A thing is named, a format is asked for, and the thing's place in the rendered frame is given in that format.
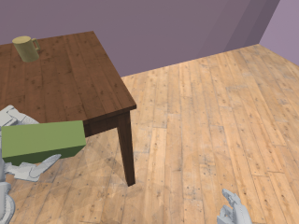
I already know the sponge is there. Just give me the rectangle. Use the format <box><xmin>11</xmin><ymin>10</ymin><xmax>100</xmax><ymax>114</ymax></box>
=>
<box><xmin>1</xmin><ymin>120</ymin><xmax>87</xmax><ymax>166</ymax></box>

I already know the table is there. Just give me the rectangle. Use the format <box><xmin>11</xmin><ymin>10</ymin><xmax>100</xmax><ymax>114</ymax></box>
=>
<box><xmin>0</xmin><ymin>31</ymin><xmax>137</xmax><ymax>187</ymax></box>

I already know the robot right hand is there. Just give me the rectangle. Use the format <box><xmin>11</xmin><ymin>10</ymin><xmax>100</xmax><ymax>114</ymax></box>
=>
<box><xmin>217</xmin><ymin>189</ymin><xmax>252</xmax><ymax>224</ymax></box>

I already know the robot left forearm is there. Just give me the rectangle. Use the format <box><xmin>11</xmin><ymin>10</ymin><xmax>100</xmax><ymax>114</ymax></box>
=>
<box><xmin>0</xmin><ymin>182</ymin><xmax>16</xmax><ymax>224</ymax></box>

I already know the robot left hand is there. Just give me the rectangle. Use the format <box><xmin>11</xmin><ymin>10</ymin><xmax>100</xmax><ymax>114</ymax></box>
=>
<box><xmin>0</xmin><ymin>105</ymin><xmax>62</xmax><ymax>183</ymax></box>

